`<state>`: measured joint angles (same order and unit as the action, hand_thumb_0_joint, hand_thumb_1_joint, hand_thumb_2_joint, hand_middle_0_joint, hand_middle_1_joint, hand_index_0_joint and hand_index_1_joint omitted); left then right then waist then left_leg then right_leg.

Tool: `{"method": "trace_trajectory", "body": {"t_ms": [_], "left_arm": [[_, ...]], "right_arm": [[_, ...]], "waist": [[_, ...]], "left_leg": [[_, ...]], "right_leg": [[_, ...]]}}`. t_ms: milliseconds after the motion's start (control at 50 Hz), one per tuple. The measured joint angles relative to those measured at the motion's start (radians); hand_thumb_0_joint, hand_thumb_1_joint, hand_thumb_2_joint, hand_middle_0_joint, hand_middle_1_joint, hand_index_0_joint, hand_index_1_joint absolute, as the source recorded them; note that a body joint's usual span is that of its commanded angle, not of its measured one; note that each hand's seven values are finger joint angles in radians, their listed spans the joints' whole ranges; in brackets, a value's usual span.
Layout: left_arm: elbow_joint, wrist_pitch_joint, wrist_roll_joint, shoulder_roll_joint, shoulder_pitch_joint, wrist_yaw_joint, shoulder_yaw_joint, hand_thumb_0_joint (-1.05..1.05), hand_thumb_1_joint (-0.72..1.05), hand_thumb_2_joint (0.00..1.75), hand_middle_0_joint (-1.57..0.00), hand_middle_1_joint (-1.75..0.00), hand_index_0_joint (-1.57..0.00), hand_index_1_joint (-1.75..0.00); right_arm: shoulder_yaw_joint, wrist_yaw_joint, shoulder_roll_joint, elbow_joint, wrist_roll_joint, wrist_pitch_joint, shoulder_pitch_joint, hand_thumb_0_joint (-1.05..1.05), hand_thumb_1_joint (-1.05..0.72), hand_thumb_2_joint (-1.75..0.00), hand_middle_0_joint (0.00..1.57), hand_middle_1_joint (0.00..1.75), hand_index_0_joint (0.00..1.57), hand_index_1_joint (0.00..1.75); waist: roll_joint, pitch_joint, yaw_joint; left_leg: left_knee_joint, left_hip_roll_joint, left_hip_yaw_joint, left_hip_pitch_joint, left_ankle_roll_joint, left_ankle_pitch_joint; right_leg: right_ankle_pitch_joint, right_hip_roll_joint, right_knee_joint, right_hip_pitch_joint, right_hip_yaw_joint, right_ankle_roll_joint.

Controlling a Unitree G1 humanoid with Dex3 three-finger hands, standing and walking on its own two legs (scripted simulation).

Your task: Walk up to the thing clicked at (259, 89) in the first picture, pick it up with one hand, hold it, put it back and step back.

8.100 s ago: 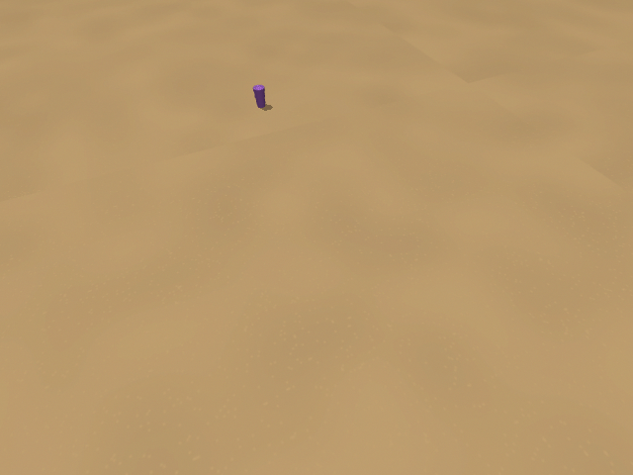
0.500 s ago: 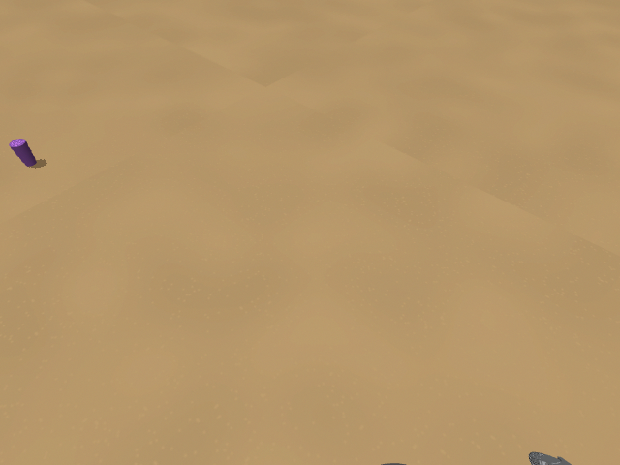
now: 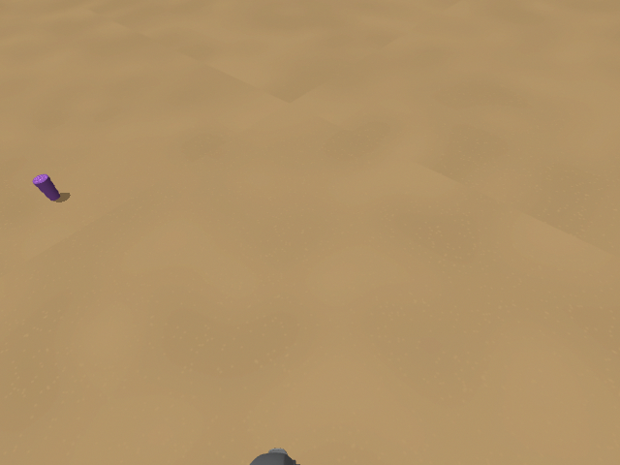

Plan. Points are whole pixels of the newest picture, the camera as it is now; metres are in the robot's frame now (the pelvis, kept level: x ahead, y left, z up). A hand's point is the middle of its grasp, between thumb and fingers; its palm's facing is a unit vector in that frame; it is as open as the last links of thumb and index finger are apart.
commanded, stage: walk up
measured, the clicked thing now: (47, 188) +1.40 +1.43 -0.71
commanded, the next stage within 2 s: stand in 1.76 s
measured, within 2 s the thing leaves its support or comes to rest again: neither
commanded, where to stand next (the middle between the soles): +0.42 +0.03 m, yaw -2 degrees
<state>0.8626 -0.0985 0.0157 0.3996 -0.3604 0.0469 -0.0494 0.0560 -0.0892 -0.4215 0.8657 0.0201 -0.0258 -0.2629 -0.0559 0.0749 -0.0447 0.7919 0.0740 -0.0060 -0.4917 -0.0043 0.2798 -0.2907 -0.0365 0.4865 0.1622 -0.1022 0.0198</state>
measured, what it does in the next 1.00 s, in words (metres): walks ahead: left foot, then right foot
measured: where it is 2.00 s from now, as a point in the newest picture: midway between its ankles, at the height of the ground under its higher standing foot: (332, 425)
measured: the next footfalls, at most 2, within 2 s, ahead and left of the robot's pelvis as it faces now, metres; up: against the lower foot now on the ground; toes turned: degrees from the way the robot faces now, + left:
left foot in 0.12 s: +0.20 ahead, +0.15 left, +0.00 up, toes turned +5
right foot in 0.52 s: +0.39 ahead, -0.10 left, +0.00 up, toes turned -5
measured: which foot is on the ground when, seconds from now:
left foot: up 0.00-0.10, down 0.12-0.52, up 0.54-0.86, down 0.88-1.00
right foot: down 0.00-0.14, up 0.16-0.50, down 0.52-1.00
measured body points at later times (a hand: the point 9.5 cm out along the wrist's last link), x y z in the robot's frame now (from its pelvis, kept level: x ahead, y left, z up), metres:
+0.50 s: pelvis +0.19 +0.01 -0.01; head +0.20 +0.00 +0.44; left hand +0.28 +0.34 -0.11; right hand +0.22 -0.32 -0.12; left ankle +0.16 +0.15 -0.74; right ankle +0.30 -0.12 -0.73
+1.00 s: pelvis +0.32 +0.04 -0.02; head +0.34 +0.06 +0.43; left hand +0.37 +0.37 -0.14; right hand +0.42 -0.27 -0.12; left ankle +0.40 +0.17 -0.74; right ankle +0.31 -0.10 -0.71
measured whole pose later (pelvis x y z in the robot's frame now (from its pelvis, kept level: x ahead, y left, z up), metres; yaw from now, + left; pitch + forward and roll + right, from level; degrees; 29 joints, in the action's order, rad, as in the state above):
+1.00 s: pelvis +0.32 +0.04 -0.02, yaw -2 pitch -3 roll +0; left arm 0.93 -0.02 0.00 0.42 -0.29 0.00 -0.02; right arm 0.03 -0.03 -0.38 0.89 0.02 -0.04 -0.20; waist 0.03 0.09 -0.03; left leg 0.67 0.05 -0.06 -0.38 -0.01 0.24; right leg -0.53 -0.05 0.88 0.33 0.01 0.03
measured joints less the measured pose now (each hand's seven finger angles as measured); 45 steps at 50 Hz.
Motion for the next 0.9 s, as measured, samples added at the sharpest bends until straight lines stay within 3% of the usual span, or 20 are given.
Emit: {"method": "trace_trajectory", "body": {"t_ms": [100, 140, 200, 240, 380, 460, 520, 540, 580, 620, 660, 800, 900], "left_arm": [[0.000, 0.011, -0.002, 0.023, -0.024, 0.000, 0.001, 0.01, 0.90, 0.90, -0.21, -0.30, -0.21, -0.30], [0.007, 0.023, -0.004, 0.031, -0.024, -0.006, 0.001, 0.01, 0.90, 0.90, -0.21, -0.30, -0.21, -0.30], [0.031, 0.047, -0.011, 0.026, 0.007, -0.017, 0.009, 0.01, 0.90, 0.90, -0.20, -0.30, -0.21, -0.30], [0.034, 0.047, -0.016, 0.034, 0.023, -0.016, 0.012, 0.01, 0.90, 0.90, -0.20, -0.30, -0.21, -0.30], [0.021, 0.041, -0.007, 0.032, 0.064, 0.014, 0.000, 0.01, 0.91, 0.90, -0.20, -0.30, -0.21, -0.30], [0.027, 0.037, -0.002, 0.023, 0.079, 0.024, -0.005, 0.01, 0.91, 0.90, -0.20, -0.30, -0.21, -0.30], [0.024, 0.017, 0.001, 0.027, 0.075, 0.020, -0.013, 0.01, 0.90, 0.90, -0.20, -0.30, -0.21, -0.30], [0.021, 0.008, 0.004, 0.022, 0.079, 0.012, -0.017, 0.01, 0.90, 0.90, -0.20, -0.30, -0.21, -0.30], [0.010, -0.002, -0.001, 0.013, 0.082, 0.002, -0.014, 0.01, 0.90, 0.90, -0.20, -0.30, -0.21, -0.30], [0.002, -0.004, -0.009, -0.002, 0.076, -0.003, -0.003, 0.01, 0.90, 0.90, -0.20, -0.30, -0.21, -0.30], [-0.004, -0.004, -0.011, -0.012, 0.065, -0.007, 0.005, 0.01, 0.90, 0.90, -0.20, -0.30, -0.21, -0.30], [-0.009, 0.009, 0.000, 0.006, 0.014, -0.013, 0.011, 0.01, 0.90, 0.90, -0.21, -0.30, -0.21, -0.30], [0.013, 0.045, -0.006, 0.025, 0.012, -0.027, 0.023, 0.01, 0.90, 0.90, -0.21, -0.30, -0.21, -0.30]], "right_arm": [[0.006, -0.009, 0.002, -0.006, 0.005, -0.011, 0.012, 0.00, -0.91, -0.90, 0.20, 0.30, 0.20, 0.30], [0.014, 0.000, 0.002, -0.015, 0.011, -0.030, 0.020, 0.00, -0.91, -0.90, 0.20, 0.30, 0.20, 0.30], [0.015, 0.015, 0.011, -0.038, -0.004, -0.045, 0.022, 0.00, -0.91, -0.90, 0.20, 0.30, 0.21, 0.30], [0.004, 0.023, 0.024, -0.043, -0.011, -0.046, 0.012, 0.00, -0.91, -0.90, 0.20, 0.30, 0.21, 0.30], [-0.010, 0.027, 0.015, -0.045, -0.004, -0.047, -0.044, 0.00, -0.90, -0.90, 0.20, 0.30, 0.21, 0.30], [-0.006, 0.024, -0.007, -0.041, -0.005, -0.036, -0.077, 0.00, -0.90, -0.90, 0.20, 0.30, 0.21, 0.30], [-0.004, 0.026, -0.020, -0.034, -0.007, -0.018, -0.100, 0.00, -0.90, -0.90, 0.20, 0.30, 0.21, 0.30], [-0.003, 0.030, -0.023, -0.026, -0.006, -0.010, -0.098, 0.00, -0.90, -0.90, 0.20, 0.30, 0.21, 0.30], [-0.006, 0.038, -0.020, -0.004, -0.005, 0.008, -0.082, 0.00, -0.91, -0.90, 0.20, 0.30, 0.20, 0.30], [-0.009, 0.039, -0.021, 0.008, -0.008, 0.015, -0.064, 0.01, -0.91, -0.90, 0.20, 0.30, 0.20, 0.30], [-0.010, 0.036, -0.022, 0.010, -0.010, 0.011, -0.050, 0.01, -0.91, -0.90, 0.20, 0.30, 0.20, 0.30], [-0.002, 0.016, -0.008, -0.001, 0.003, 0.010, -0.013, 0.00, -0.91, -0.90, 0.20, 0.30, 0.20, 0.30], [0.003, 0.039, -0.005, 0.013, 0.002, -0.007, 0.010, 0.00, -0.91, -0.90, 0.20, 0.30, 0.20, 0.30]], "waist": [[0.033, -0.003, -0.004], [0.067, 0.003, 0.003], [0.077, 0.011, 0.026], [0.094, 0.011, 0.035], [0.097, 0.005, 0.056], [0.068, -0.002, 0.072], [0.040, -0.013, 0.072], [0.018, -0.008, 0.069], [0.003, 0.000, 0.056], [-0.011, 0.005, 0.044], [-0.022, 0.008, 0.036], [0.002, 0.009, 0.008], [0.036, -0.002, 0.006]], "left_leg": [[-0.193, 0.004, -0.038, 0.068, -0.018, -0.086], [-0.181, -0.025, -0.062, 0.093, -0.017, -0.114], [-0.131, -0.029, -0.069, 0.117, -0.023, -0.044], [-0.170, -0.033, -0.077, 0.164, -0.023, -0.038], [-0.273, -0.038, -0.100, 0.289, -0.022, -0.012], [-0.261, -0.029, -0.103, 0.330, -0.006, 0.043], [-0.154, -0.004, -0.092, 0.323, -0.001, 0.139], [-0.064, 0.008, -0.068, 0.296, -0.014, 0.172], [0.135, -0.018, -0.021, 0.218, -0.024, 0.200], [0.250, -0.037, -0.004, 0.144, -0.026, 0.177], [0.257, -0.032, -0.005, 0.086, -0.022, 0.144], [-0.004, 0.009, -0.015, 0.024, -0.001, 0.031], [-0.171, -0.018, -0.033, 0.104, 0.000, -0.100]], "right_leg": [[-0.106, -0.021, 0.063, -0.051, -0.006, -0.033], [-0.168, -0.061, 0.209, -0.017, 0.015, -0.014], [-0.187, -0.014, 0.540, 0.126, 0.105, 0.023], [-0.143, -0.002, 0.621, 0.205, 0.122, 0.032], [-0.039, -0.055, 0.366, 0.320, 0.087, 0.003], [0.048, -0.052, 0.201, 0.293, 0.071, 0.005], [0.121, -0.021, 0.102, 0.221, 0.054, 0.005], [0.111, -0.006, 0.131, 0.222, 0.043, -0.001], [0.066, 0.000, 0.168, 0.214, 0.036, 0.000], [0.055, 0.000, 0.145, 0.182, 0.033, 0.004], [0.059, 0.000, 0.104, 0.145, 0.031, 0.004], [0.017, -0.016, 0.070, 0.073, 0.038, -0.011], [-0.098, -0.047, 0.210, 0.095, 0.056, -0.038]]}}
